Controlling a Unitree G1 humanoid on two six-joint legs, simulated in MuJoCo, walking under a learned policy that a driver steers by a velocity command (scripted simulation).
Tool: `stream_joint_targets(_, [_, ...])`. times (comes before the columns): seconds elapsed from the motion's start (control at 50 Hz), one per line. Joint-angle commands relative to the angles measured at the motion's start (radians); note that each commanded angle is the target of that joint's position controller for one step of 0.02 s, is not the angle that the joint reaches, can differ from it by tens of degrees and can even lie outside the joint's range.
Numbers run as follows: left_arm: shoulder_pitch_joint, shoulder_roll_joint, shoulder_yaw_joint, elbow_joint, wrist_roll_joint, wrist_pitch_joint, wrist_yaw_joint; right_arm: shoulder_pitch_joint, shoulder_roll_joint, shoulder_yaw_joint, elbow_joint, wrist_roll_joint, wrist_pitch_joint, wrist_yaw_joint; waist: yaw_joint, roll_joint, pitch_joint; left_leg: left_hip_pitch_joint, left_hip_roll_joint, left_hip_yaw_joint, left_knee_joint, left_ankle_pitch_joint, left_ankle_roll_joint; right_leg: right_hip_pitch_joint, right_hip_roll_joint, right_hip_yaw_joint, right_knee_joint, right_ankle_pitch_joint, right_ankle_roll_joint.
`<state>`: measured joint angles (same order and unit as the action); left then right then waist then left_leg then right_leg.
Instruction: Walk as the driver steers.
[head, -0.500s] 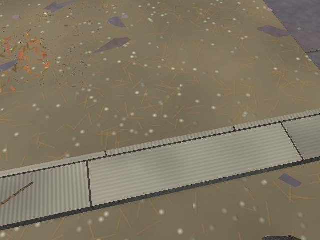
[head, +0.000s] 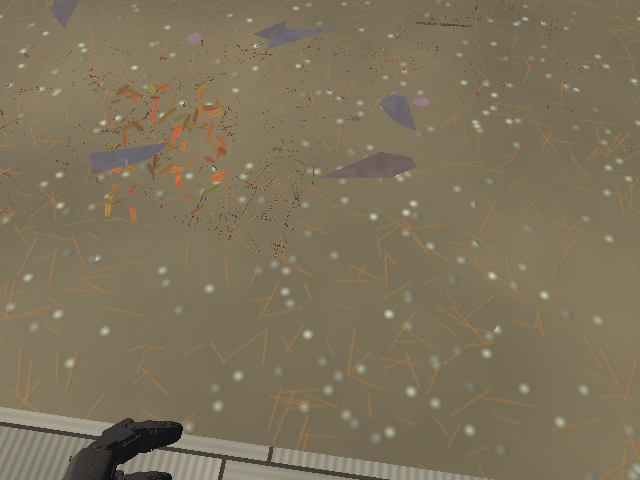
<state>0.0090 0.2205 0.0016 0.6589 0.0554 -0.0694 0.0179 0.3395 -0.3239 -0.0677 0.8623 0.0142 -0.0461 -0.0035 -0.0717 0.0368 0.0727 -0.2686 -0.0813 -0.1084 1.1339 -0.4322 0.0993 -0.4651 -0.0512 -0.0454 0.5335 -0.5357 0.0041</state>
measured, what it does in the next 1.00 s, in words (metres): climbs: left foot, then right foot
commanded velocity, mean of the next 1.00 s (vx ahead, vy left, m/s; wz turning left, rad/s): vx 1.00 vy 0.00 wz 0.13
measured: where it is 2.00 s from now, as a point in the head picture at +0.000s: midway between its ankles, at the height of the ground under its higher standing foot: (224, 57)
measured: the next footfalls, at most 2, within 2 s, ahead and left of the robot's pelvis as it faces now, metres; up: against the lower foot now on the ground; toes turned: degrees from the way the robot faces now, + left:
left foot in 0.30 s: +0.32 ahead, +0.14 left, +0.00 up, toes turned +24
right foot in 0.74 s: +0.78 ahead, +0.28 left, +0.00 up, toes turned +16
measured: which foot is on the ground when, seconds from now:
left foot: up 0.00-0.28, down 0.30-0.74, up 0.76-1.00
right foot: down 0.00-0.30, up 0.32-0.72, down 0.74-1.00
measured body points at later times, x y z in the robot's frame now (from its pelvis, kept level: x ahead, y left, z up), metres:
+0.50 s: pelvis +0.36 +0.13 +0.03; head +0.36 +0.16 +0.48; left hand +0.47 +0.40 -0.07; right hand +0.45 -0.12 -0.09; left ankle +0.28 +0.13 -0.70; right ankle +0.46 -0.02 -0.59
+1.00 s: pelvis +0.81 +0.30 +0.04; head +0.83 +0.31 +0.49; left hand +0.69 +0.55 -0.09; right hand +1.12 +0.18 +0.02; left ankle +0.93 +0.52 -0.62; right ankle +0.74 +0.27 -0.70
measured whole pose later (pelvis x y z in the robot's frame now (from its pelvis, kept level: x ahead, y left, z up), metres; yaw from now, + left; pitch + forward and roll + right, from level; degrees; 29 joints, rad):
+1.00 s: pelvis +0.81 +0.30 +0.04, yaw +6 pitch +1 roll -1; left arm 0.54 0.27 0.06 0.90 0.00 -0.06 -0.02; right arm -0.06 -0.19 0.07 0.54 -0.06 -0.08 0.02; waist 0.12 -0.01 0.01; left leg -0.74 0.12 -0.13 0.93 -0.11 -0.05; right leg -0.08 0.23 0.12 0.34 -0.26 -0.18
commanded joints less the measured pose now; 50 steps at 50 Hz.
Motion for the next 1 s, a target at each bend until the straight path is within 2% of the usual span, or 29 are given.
stream_joint_targets(0.02, [0.297, 0.157, 0.074, 0.080, 0.007, 0.008, 0.021, -0.158, -0.060, -0.008, -0.160, -0.041, 0.020, 0.023, 0.153, -0.132, -0.240, -0.453, 0.156, 0.032, 0.127, 0.008, -0.011, 0.615, -0.331, 0.348, -0.274, 0.130, -0.086])
stream_joint_targets(0.06, [0.226, 0.134, 0.069, 0.105, -0.003, -0.005, 0.009, -0.153, -0.003, 0.003, -0.203, -0.037, 0.061, 0.061, 0.055, -0.170, -0.150, -0.380, 0.193, 0.043, 0.112, 0.015, -0.021, 0.410, -0.304, 0.197, -0.338, 0.115, -0.045])
stream_joint_targets(0.14, [0.038, 0.201, 0.091, 0.097, 0.000, -0.038, -0.010, -0.081, -0.070, -0.014, -0.258, -0.043, 0.125, 0.087, -0.124, -0.222, -0.109, -0.281, 0.226, 0.084, 0.121, 0.137, -0.028, 0.281, -0.271, -0.027, -0.449, 0.157, -0.036])
stream_joint_targets(0.22, [0.065, 0.285, 0.117, 0.124, 0.012, -0.008, -0.005, -0.133, -0.088, -0.008, -0.270, -0.027, 0.130, 0.085, -0.115, -0.160, -0.017, -0.143, 0.192, 0.240, -0.128, 0.068, 0.019, 0.285, -0.205, -0.243, -0.422, 0.183, -0.026])
stream_joint_targets(0.24, [0.088, 0.303, 0.122, 0.133, 0.013, 0.009, -0.006, -0.110, -0.097, -0.012, -0.263, -0.019, 0.127, 0.077, -0.114, -0.156, -0.017, -0.112, 0.158, 0.294, -0.137, -0.005, 0.038, 0.331, -0.213, -0.271, -0.343, 0.369, -0.040])
stream_joint_targets(0.26, [0.096, 0.326, 0.127, 0.133, 0.005, 0.023, -0.009, -0.022, -0.114, -0.019, -0.243, -0.020, 0.126, 0.064, -0.151, -0.155, -0.055, -0.023, 0.124, 0.303, -0.158, -0.073, 0.055, 0.354, -0.244, -0.281, -0.165, 0.642, -0.050])
stream_joint_targets(0.28, [0.071, 0.341, 0.132, 0.123, -0.006, 0.037, -0.019, 0.169, -0.128, -0.034, -0.194, -0.018, 0.122, 0.052, -0.232, -0.134, -0.136, 0.195, 0.108, 0.261, -0.224, -0.068, 0.069, 0.272, -0.287, -0.253, 0.126, 0.751, -0.055])
stream_joint_targets(0.3, [0.009, 0.287, 0.119, 0.100, 0.000, 0.051, -0.031, 0.339, -0.156, -0.059, -0.099, -0.008, 0.103, 0.042, -0.305, 0.002, -0.148, 0.383, 0.068, 0.212, -0.341, -0.054, 0.093, 0.077, -0.225, -0.225, 0.544, 0.558, -0.030])
stream_joint_targets(0.32, [-0.035, 0.092, 0.055, 0.049, 0.001, 0.054, -0.054, 0.202, -0.169, -0.052, -0.078, 0.009, 0.086, 0.037, -0.186, 0.342, 0.080, 0.176, 0.073, 0.016, -0.513, -0.113, 0.109, -0.223, -0.033, -0.188, 1.018, -0.031, -0.023])
stream_joint_targets(0.34, [0.007, 0.054, 0.027, -0.108, 0.021, 0.026, -0.051, 0.000, -0.242, -0.037, -0.176, 0.025, 0.067, 0.034, 0.000, 0.478, 0.030, 0.120, 0.158, -0.556, -0.852, -0.227, 0.146, -0.427, 0.036, 0.007, 1.066, 0.023, 0.012])
stream_joint_targets(0.36, [0.064, 0.115, 0.031, -0.121, 0.032, -0.001, -0.047, -0.051, -0.257, -0.050, -0.220, -0.005, 0.050, 0.028, 0.052, 0.321, -0.009, 0.145, 0.302, -0.729, -0.960, -0.357, 0.199, -0.467, 0.002, 0.057, 1.082, 0.097, 0.022])
stream_joint_targets(0.38, [0.119, 0.158, 0.037, -0.079, 0.027, -0.015, -0.043, -0.032, -0.212, -0.040, -0.211, -0.031, 0.032, 0.017, 0.073, 0.161, -0.005, 0.073, 0.337, -0.681, -0.974, -0.364, 0.195, -0.416, -0.045, 0.055, 1.021, 0.176, 0.022])
stream_joint_targets(0.42, [0.129, 0.189, 0.041, -0.032, 0.017, 0.002, -0.045, -0.014, -0.173, -0.028, -0.193, -0.052, -0.021, 0.009, 0.082, 0.009, 0.007, -0.008, 0.288, -0.479, -0.929, -0.221, 0.146, -0.326, -0.110, 0.058, 0.908, 0.262, 0.004])
stream_joint_targets(0.46, [0.107, 0.172, 0.037, -0.015, -0.013, 0.038, -0.062, 0.035, -0.117, -0.011, -0.158, -0.037, -0.059, 0.010, 0.064, -0.010, 0.029, 0.016, 0.248, -0.336, -0.969, -0.019, 0.074, -0.323, -0.132, 0.061, 0.787, 0.375, -0.005])
stream_joint_targets(0.52, [-0.001, 0.138, 0.030, -0.010, -0.052, 0.051, -0.073, 0.173, -0.076, -0.002, -0.096, -0.029, -0.073, 0.010, -0.006, -0.102, 0.037, 0.253, 0.168, -0.048, -1.005, 0.540, 0.005, -0.414, -0.084, -0.021, 0.627, 0.441, -0.041])
stream_joint_targets(0.58, [-0.064, 0.066, 0.003, -0.038, -0.063, 0.031, -0.086, 0.186, -0.041, 0.016, -0.069, -0.029, -0.085, 0.010, -0.004, -0.049, 0.026, 0.291, 0.123, 0.154, -1.040, 0.866, -0.041, -0.304, 0.003, -0.095, 0.369, 0.576, -0.086])
stream_joint_targets(0.64, [0.005, 0.092, 0.008, -0.002, -0.064, 0.024, -0.090, 0.119, -0.080, 0.015, -0.070, -0.035, -0.097, -0.005, 0.057, 0.024, -0.043, 0.347, 0.160, 0.265, -1.039, 1.304, -0.079, -0.075, 0.106, -0.180, 0.154, 0.686, -0.125])
stream_joint_targets(0.68, [0.186, 0.153, 0.030, 0.060, -0.058, 0.035, -0.074, 0.079, -0.115, 0.001, -0.069, -0.045, -0.085, -0.032, 0.153, 0.082, -0.137, 0.448, 0.206, 0.292, -0.866, 1.609, -0.115, 0.080, 0.163, -0.188, 0.138, 0.688, -0.141])
stream_joint_targets(0.7, [0.359, 0.202, 0.051, 0.113, -0.057, 0.039, -0.066, 0.031, -0.131, -0.008, -0.080, -0.058, -0.068, -0.045, 0.240, 0.091, -0.200, 0.440, 0.219, 0.288, -0.668, 1.696, -0.125, 0.227, 0.199, -0.178, 0.145, 0.638, -0.153])
stream_joint_targets(0.72, [0.578, 0.246, 0.075, 0.177, -0.060, 0.044, -0.061, -0.059, -0.156, -0.020, -0.106, -0.069, -0.051, -0.054, 0.355, 0.097, -0.248, 0.370, 0.220, 0.280, -0.387, 1.704, -0.124, 0.401, 0.187, -0.130, 0.126, 0.606, -0.183])
stream_joint_targets(0.74, [0.812, 0.270, 0.101, 0.239, -0.067, 0.051, -0.053, -0.211, -0.173, -0.031, -0.133, -0.056, -0.038, -0.055, 0.520, 0.017, -0.247, 0.206, 0.119, 0.301, 0.153, 1.389, -0.123, 0.567, 0.094, -0.005, -0.027, 0.646, -0.279])
stream_joint_targets(0.76, [0.761, 0.226, 0.093, 0.300, -0.073, 0.070, -0.044, -0.339, 0.031, 0.024, -0.192, -0.080, -0.066, -0.019, 0.390, -0.305, -0.086, -0.282, -0.095, 0.228, 0.559, 0.057, -0.095, 0.667, 0.073, 0.098, 0.112, 0.708, -0.265])
stream_joint_targets(0.78, [0.557, 0.244, 0.087, 0.220, -0.039, 0.055, -0.039, -0.081, 0.155, 0.068, -0.259, -0.044, -0.078, -0.003, 0.105, -0.343, -0.213, -0.559, -0.066, 0.018, 0.718, -0.062, -0.113, 0.787, -0.048, 0.541, 0.086, 0.738, -0.428])
stream_joint_targets(0.8, [0.458, 0.253, 0.100, 0.154, -0.028, 0.055, -0.030, 0.013, 0.075, 0.080, -0.266, -0.046, -0.098, 0.009, 0.094, -0.249, -0.332, -0.606, -0.020, -0.067, 0.659, -0.005, -0.091, 0.814, -0.200, 0.893, -0.230, 0.157, -0.518])
stream_joint_targets(0.82, [0.397, 0.185, 0.095, 0.131, -0.028, 0.053, -0.024, -0.049, -0.015, 0.071, -0.241, -0.068, -0.108, 0.015, 0.074, -0.003, -0.173, -0.578, 0.046, -0.063, 0.514, 0.107, -0.066, 0.596, -0.184, 0.916, -0.373, -0.062, -0.459])
stream_joint_targets(0.84, [0.379, 0.167, 0.087, 0.137, -0.034, 0.042, -0.027, -0.150, -0.046, 0.063, -0.255, -0.090, -0.100, 0.015, 0.059, 0.121, -0.079, -0.522, 0.081, -0.047, 0.404, 0.126, -0.075, 0.410, -0.141, 0.820, -0.380, -0.022, -0.403])
stream_joint_targets(0.86, [0.396, 0.189, 0.085, 0.144, -0.038, 0.024, -0.025, -0.177, -0.038, 0.071, -0.274, -0.106, -0.081, 0.013, 0.036, 0.134, -0.029, -0.474, 0.100, -0.040, 0.330, 0.117, -0.095, 0.287, -0.108, 0.754, -0.371, 0.096, -0.389])
stream_joint_targets(0.9, [0.420, 0.189, 0.078, 0.161, -0.045, -0.007, -0.024, -0.216, -0.019, 0.086, -0.289, -0.105, -0.035, 0.012, 0.017, 0.135, 0.047, -0.393, 0.159, 0.001, 0.156, 0.111, -0.136, 0.074, -0.040, 0.609, -0.400, 0.196, -0.368])
stream_joint_targets(1.0, [0.480, 0.207, 0.096, 0.156, -0.071, -0.016, -0.032, -0.477, 0.049, 0.121, -0.393, -0.055, -0.032, 0.028, 0.156, -0.026, 0.023, -0.208, 0.136, 0.112, -0.390, 0.493, -0.155, 0.059, 0.085, 0.407, -0.368, 0.612, -0.252])
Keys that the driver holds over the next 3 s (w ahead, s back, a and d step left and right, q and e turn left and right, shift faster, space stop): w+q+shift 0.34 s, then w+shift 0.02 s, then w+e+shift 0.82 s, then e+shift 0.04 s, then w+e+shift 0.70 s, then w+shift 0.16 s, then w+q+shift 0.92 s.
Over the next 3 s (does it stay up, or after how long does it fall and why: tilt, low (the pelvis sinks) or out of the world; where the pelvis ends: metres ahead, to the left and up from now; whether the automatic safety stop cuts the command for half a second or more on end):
stays up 2.31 -0.39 0.02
